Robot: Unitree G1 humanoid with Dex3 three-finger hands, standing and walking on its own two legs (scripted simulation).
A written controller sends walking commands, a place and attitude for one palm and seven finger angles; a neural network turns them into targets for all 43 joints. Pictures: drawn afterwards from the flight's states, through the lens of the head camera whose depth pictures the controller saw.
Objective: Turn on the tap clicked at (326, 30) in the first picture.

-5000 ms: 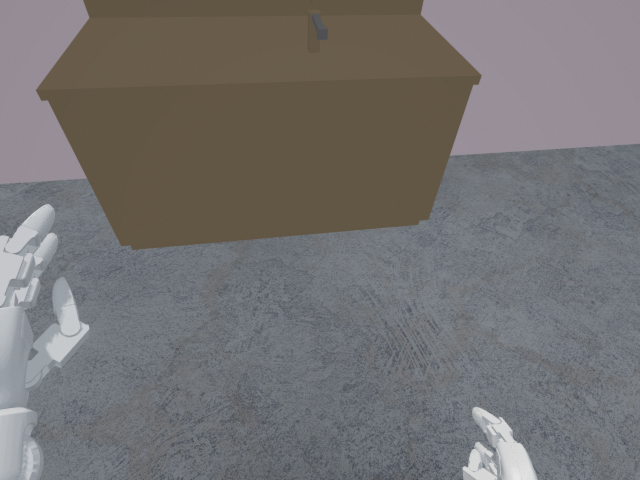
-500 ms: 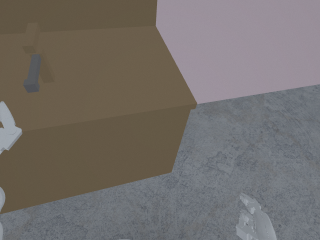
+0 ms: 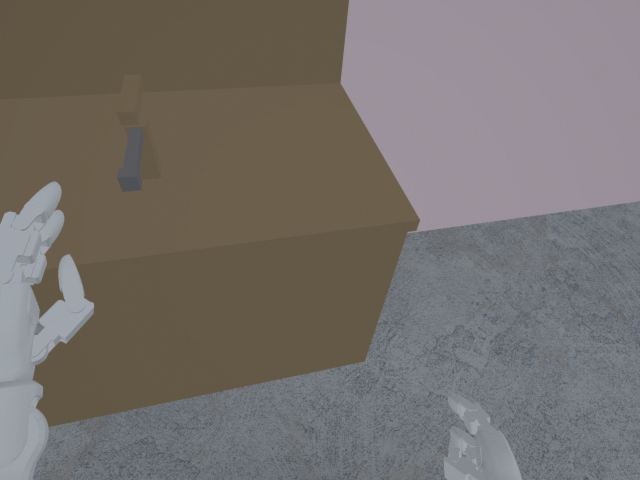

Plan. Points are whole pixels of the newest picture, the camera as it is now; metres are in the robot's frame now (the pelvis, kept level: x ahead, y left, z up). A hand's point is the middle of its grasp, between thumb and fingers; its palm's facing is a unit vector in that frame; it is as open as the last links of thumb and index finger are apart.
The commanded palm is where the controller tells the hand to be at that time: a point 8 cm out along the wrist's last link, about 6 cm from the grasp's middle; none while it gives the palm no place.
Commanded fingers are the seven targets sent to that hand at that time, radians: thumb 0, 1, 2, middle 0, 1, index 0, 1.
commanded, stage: come to a stop and stand still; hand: left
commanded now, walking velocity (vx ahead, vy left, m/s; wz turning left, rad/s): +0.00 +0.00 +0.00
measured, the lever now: (130, 179) +0.50 +0.36 +0.07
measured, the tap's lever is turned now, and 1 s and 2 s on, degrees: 0 0 0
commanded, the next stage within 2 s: look again from close up in 0.88 s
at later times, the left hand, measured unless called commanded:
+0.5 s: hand (138, 282) +0.25 +0.22 +0.16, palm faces +0.40 -0.84 -0.37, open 7.4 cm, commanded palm +0.19 +0.25 +0.17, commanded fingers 0.00 0.90 0.90 -0.20 -0.30 -0.20 -0.30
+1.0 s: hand (148, 274) +0.26 +0.22 +0.16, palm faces +0.41 -0.84 -0.36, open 7.4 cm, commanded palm +0.21 +0.25 +0.17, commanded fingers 0.00 0.90 0.90 -0.20 -0.30 -0.20 -0.30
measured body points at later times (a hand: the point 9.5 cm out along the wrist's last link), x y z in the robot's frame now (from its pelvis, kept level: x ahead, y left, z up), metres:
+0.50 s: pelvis +0.04 -0.03 +0.00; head +0.05 -0.02 +0.45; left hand +0.23 +0.26 +0.18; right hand +0.22 -0.24 -0.07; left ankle +0.07 +0.05 -0.74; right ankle +0.05 -0.14 -0.74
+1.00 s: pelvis +0.06 -0.04 +0.00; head +0.07 -0.03 +0.45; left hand +0.24 +0.26 +0.18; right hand +0.26 -0.26 -0.07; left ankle +0.07 +0.05 -0.74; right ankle +0.05 -0.14 -0.74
